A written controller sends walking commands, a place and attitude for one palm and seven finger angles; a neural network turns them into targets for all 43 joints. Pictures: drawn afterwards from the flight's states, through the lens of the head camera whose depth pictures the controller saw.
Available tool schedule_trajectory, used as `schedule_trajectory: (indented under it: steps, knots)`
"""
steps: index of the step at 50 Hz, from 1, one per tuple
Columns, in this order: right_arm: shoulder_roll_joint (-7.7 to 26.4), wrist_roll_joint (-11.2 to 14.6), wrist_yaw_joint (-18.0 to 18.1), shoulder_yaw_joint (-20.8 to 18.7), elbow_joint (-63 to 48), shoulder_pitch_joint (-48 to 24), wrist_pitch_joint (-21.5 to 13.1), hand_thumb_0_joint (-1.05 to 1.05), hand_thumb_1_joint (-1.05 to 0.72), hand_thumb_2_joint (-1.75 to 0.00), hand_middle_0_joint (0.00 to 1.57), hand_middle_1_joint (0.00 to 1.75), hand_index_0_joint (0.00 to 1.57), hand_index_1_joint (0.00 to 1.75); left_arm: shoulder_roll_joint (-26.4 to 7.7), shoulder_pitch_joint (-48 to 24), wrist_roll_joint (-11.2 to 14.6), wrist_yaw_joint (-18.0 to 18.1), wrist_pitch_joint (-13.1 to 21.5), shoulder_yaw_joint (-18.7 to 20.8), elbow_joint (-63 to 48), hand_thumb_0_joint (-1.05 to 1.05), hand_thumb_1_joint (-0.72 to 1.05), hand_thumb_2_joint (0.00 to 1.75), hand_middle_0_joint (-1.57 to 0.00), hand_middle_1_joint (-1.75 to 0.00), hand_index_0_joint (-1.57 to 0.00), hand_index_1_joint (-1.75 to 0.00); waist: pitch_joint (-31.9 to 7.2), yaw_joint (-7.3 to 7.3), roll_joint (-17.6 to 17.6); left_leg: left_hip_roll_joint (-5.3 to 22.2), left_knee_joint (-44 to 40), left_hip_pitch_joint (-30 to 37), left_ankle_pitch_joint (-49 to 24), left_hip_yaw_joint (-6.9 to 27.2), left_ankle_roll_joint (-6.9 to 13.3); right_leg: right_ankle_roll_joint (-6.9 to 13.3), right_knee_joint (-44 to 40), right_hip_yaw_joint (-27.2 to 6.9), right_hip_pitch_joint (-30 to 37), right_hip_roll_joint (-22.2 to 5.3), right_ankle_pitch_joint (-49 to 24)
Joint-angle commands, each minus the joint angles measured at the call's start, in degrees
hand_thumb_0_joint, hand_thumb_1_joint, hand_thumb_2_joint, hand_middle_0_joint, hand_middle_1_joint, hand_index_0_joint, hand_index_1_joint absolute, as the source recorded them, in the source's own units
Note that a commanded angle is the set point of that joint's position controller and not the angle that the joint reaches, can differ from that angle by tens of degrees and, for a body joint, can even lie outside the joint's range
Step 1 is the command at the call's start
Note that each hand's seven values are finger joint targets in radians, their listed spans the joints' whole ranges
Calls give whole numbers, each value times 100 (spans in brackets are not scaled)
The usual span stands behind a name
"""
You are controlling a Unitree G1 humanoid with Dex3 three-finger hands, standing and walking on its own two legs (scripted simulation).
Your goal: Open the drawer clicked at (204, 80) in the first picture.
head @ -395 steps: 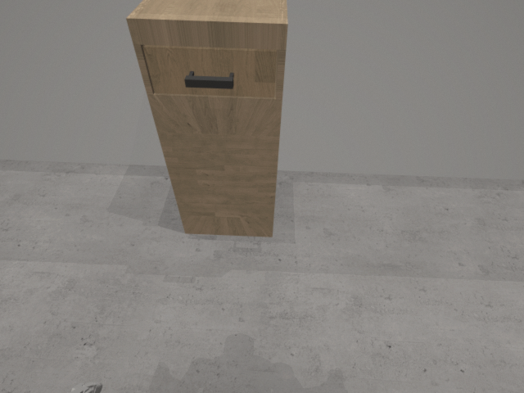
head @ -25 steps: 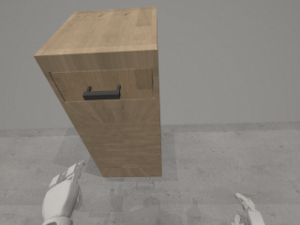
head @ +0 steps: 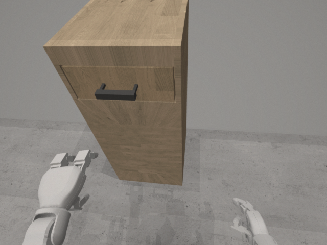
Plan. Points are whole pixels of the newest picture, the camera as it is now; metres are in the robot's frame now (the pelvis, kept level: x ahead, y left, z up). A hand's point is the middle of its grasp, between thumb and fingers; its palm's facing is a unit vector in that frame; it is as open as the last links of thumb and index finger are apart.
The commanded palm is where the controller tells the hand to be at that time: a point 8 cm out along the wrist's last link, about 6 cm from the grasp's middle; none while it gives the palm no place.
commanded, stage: raise the hand with hooked fingers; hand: left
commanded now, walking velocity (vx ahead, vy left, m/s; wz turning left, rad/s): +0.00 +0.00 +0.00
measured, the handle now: (117, 90) +0.55 +0.24 +0.06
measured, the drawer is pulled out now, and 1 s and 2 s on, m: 0.00 0.00 0.00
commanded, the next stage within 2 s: move the hooked fingers above the handle in 1.14 s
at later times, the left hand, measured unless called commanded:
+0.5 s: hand (62, 144) +0.28 +0.27 +0.13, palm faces +0.10 -0.08 -0.99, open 13.4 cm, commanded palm +0.25 +0.27 +0.19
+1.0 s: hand (50, 129) +0.29 +0.28 +0.16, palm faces +0.03 -0.06 -1.00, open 13.9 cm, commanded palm +0.26 +0.28 +0.23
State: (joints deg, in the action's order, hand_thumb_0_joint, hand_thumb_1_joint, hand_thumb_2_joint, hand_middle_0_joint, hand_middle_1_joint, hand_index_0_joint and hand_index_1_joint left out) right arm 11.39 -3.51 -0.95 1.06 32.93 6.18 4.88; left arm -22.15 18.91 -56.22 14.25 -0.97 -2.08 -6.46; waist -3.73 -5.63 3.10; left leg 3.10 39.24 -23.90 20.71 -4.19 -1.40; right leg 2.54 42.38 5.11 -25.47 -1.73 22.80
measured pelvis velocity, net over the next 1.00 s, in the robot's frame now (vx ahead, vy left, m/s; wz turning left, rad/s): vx -0.01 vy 0.04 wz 0.00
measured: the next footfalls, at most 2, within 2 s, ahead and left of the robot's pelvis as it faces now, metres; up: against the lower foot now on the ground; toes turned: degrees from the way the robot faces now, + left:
none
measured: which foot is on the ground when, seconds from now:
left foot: down 0.00-1.00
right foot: down 0.00-1.00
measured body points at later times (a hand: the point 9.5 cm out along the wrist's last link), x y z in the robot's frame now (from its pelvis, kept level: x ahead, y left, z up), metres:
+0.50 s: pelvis +0.00 +0.03 +0.02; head +0.01 -0.01 +0.47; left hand +0.27 +0.27 +0.18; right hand +0.23 -0.18 -0.07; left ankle -0.01 +0.15 -0.72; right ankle -0.01 -0.08 -0.72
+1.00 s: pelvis -0.01 +0.04 +0.03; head +0.00 +0.00 +0.48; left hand +0.29 +0.28 +0.22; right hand +0.17 -0.18 -0.09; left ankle -0.01 +0.15 -0.72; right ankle -0.01 -0.08 -0.72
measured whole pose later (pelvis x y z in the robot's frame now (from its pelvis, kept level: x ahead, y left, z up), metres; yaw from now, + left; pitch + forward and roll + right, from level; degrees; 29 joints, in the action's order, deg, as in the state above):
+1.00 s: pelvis -0.01 +0.04 +0.03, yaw +0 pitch -1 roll +0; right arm 15.6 1.0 -0.6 0.0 36.0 9.0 7.2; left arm -31.8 -8.2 -48.2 -7.0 0.3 -0.3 -2.2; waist 1.0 -4.9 5.7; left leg -0.3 21.6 -9.6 11.4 -4.0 1.4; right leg -0.8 22.9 4.4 -10.3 -3.3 11.8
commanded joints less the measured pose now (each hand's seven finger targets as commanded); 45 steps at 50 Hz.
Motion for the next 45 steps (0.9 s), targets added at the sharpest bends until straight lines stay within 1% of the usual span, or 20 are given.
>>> schedule_trajectory:
  steps: [1,3,6,9,10,15,19,20,23,25,26,30,31,33,35,36,37,40,41,45]
  knots:
    - [703,26,108,-276,-918,-704,-294,0,-90,-90,20,30,20,30,-1226,-173,98,76,198,955,-1261,0,-1,51,-27,-88,-27,-88,-996,-76,-675,-513,-515,267,-1701,127,314,-182,-918,-861,1385,-2,-2955]
    - [703,42,123,-321,-876,-692,-303,0,-90,-90,20,30,20,30,-1244,-336,113,146,311,1044,-1386,0,-6,49,-27,-92,-27,-92,-1091,-85,-477,-527,-578,385,-1783,137,310,-151,-935,-781,1412,13,-2899]
    - [705,78,139,-396,-814,-642,-351,0,-90,-90,20,30,20,30,-1287,-725,162,288,378,1124,-1432,0,-13,46,-27,-96,-27,-96,-1133,-15,-491,-542,-621,532,-1809,138,314,-155,-1012,-716,1347,13,-2699]
    - [745,137,148,-458,-758,-631,-360,0,-90,-90,20,30,20,30,-1211,-998,217,277,288,984,-1395,0,-20,43,-28,-100,-28,-100,-1202,19,-344,-534,-708,771,-1997,112,320,-144,-1045,-572,1332,29,-2767]
    - [754,173,138,-465,-772,-673,-370,0,-90,-90,20,30,20,30,-1233,-1168,223,231,213,975,-1387,0,-22,42,-28,-102,-28,-102,-1205,30,-459,-529,-735,823,-2013,132,314,-145,-1082,-566,1321,50,-2648]
    - [811,292,188,-411,-735,-796,-288,0,-90,-90,20,30,20,30,-1396,-1834,270,-192,-139,794,-1226,0,-34,37,-29,-110,-29,-110,-959,44,-332,-499,-1034,1103,-2153,140,329,-143,-1291,-409,1444,92,-2509]
    - [816,325,213,-348,-696,-823,-175,0,-90,-90,20,30,20,30,-1567,-2423,289,-557,-272,760,-1217,0,-43,33,-29,-115,-29,-115,-966,31,-137,-472,-1277,1372,-2479,171,314,-121,-1404,-304,1684,122,-2582]
    - [826,347,199,-335,-714,-841,-153,0,-90,-90,20,30,20,30,-1684,-2550,325,-645,-299,860,-1201,0,-45,32,-30,-117,-30,-117,-966,22,-91,-454,-1340,1428,-2501,195,296,-111,-1472,-302,1752,135,-2523]
    - [830,371,199,-288,-686,-835,-72,0,-90,-90,20,30,20,30,-1767,-2968,405,-896,-341,844,-1039,0,-50,30,-30,-120,-30,-120,-838,43,-142,-442,-1499,1485,-2589,208,283,-109,-1591,-253,1864,160,-2515]
    - [835,398,181,-258,-685,-881,-26,0,-90,-90,20,30,20,30,-1818,-3243,432,-1067,-386,846,-873,0,-50,30,-30,-120,-30,-120,-725,59,-45,-420,-1600,1540,-2556,215,264,-92,-1701,-248,1873,186,-2383]
    - [836,405,176,-241,-659,-840,-11,0,-90,-90,20,30,20,30,-1766,-3424,455,-1163,-398,749,-796,0,-50,30,-30,-120,-30,-120,-705,94,-95,-415,-1642,1546,-2553,225,259,-95,-1723,-213,1885,178,-2335]
    - [873,422,157,-232,-687,-859,11,0,-90,-90,20,30,20,30,-1988,-4037,490,-1450,-351,802,-875,0,-50,30,-30,-120,-30,-120,-927,105,121,-403,-1731,1769,-2720,276,244,-72,-1832,-230,2039,209,-2332]
    - [861,422,156,-216,-648,-828,18,0,-90,-90,20,30,20,30,-1955,-4191,502,-1521,-337,715,-779,0,-50,30,-30,-120,-30,-120,-882,131,72,-393,-1760,1782,-2697,291,244,-72,-1853,-193,1981,199,-2241]
    - [909,428,169,-227,-619,-791,38,0,-90,-90,20,30,20,30,-2062,-4406,543,-1638,-308,764,-668,0,-50,30,-30,-120,-30,-120,-835,148,-10,-387,-1828,1786,-2614,288,244,-76,-1932,-188,1994,211,-2174]
    - [923,459,159,-202,-631,-822,17,0,-90,-90,20,30,20,30,-2204,-4655,589,-1732,-266,858,-571,0,-50,30,-30,-120,-30,-120,-787,130,139,-369,-1906,1763,-2508,348,219,-52,-1979,-185,2003,220,-1991]
    - [924,455,151,-204,-596,-762,6,0,-90,-90,20,30,20,30,-2189,-4816,595,-1775,-219,804,-553,0,-50,30,-30,-120,-30,-120,-885,130,129,-376,-1913,1815,-2574,363,227,-48,-1978,-172,2018,204,-1986]
    - [945,453,162,-217,-595,-732,-1,0,-90,-90,20,30,20,30,-2318,-4922,640,-1805,-188,903,-534,0,-50,30,-30,-120,-30,-120,-894,126,112,-375,-1927,1843,-2616,374,230,-49,-2004,-166,2046,206,-2038]
    - [977,470,95,-252,-637,-687,-5,0,-90,-90,20,30,20,30,-2226,-4327,738,-1935,-126,1000,-321,0,-50,30,-30,-120,-30,-120,-941,28,-135,-373,-1943,1760,-2764,355,232,-57,-2024,-170,2200,218,-2195]
    - [983,467,71,-247,-631,-660,6,0,-90,-90,20,30,20,30,-2105,-4243,768,-1982,-110,890,-264,0,-50,30,-30,-120,-30,-120,-861,42,-176,-372,-1953,1715,-2793,314,238,-68,-2018,-149,2173,193,-2230]
    - [1028,471,23,-279,-704,-666,-29,0,-90,-90,20,30,20,30,-2180,-4270,804,-1974,74,980,-616,0,-50,30,-30,-120,-30,-120,-830,31,-101,-364,-2007,1663,-2524,331,248,-68,-2070,-164,2099,227,-1976]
